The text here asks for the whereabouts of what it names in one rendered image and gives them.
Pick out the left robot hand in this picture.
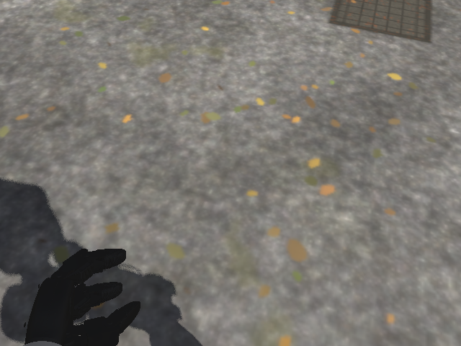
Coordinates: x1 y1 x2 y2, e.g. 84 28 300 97
24 249 140 346

